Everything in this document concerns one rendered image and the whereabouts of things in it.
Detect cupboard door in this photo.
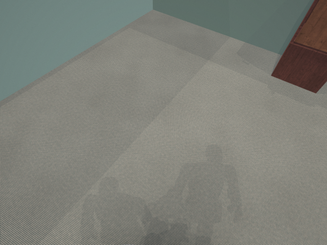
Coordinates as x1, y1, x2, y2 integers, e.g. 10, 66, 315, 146
295, 0, 327, 52

